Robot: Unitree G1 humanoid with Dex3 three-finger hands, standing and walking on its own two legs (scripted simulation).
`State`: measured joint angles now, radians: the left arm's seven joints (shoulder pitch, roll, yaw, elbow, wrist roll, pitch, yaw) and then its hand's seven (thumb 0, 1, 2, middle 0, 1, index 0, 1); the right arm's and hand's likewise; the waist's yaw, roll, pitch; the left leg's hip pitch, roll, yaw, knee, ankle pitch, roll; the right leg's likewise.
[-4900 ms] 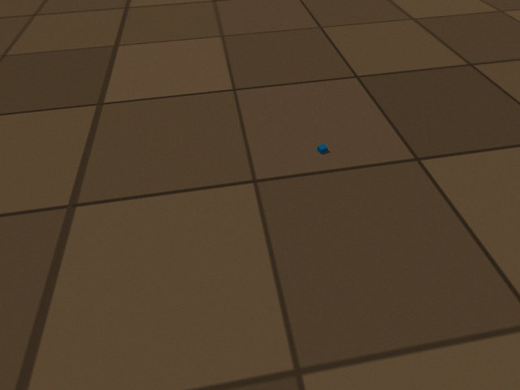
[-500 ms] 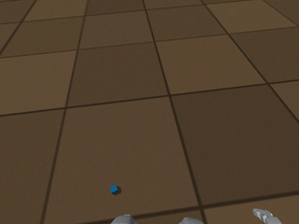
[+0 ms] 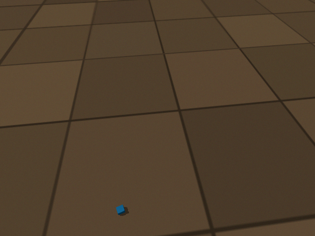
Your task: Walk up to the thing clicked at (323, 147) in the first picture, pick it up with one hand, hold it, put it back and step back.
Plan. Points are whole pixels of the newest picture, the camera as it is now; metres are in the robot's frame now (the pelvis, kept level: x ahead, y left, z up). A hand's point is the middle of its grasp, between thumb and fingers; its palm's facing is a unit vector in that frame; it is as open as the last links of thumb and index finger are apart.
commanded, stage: walk up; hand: left
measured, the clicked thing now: (120, 209) +0.39 +0.25 -0.75
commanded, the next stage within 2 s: stand in 1.04 s
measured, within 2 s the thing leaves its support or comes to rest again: neither
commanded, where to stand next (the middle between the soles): +0.03 +0.02 m, yaw -2 degrees
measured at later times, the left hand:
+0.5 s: hand out of the picture +0.10 +0.27 -0.14, palm faces -0.02 -0.93 -0.36, open 7.4 cm
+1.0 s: hand out of the picture +0.13 +0.26 -0.14, palm faces -0.03 -0.94 -0.35, open 7.4 cm
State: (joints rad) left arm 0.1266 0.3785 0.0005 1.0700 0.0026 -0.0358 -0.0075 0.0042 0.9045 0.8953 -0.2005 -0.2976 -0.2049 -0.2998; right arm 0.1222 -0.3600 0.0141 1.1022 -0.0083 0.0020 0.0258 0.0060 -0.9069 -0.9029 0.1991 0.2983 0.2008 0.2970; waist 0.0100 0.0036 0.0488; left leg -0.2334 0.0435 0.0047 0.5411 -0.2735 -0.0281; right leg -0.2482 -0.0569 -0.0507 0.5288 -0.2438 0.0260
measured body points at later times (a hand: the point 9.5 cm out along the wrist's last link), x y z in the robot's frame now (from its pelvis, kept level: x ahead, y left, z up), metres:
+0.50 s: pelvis +0.02 +0.01 +0.01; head +0.03 +0.00 +0.46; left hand +0.10 +0.31 -0.12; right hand +0.11 -0.30 -0.12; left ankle +0.01 +0.14 -0.73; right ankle +0.03 -0.14 -0.73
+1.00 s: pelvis +0.03 +0.01 +0.01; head +0.04 +0.00 +0.46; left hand +0.13 +0.31 -0.11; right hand +0.10 -0.30 -0.12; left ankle +0.01 +0.14 -0.73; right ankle +0.03 -0.14 -0.73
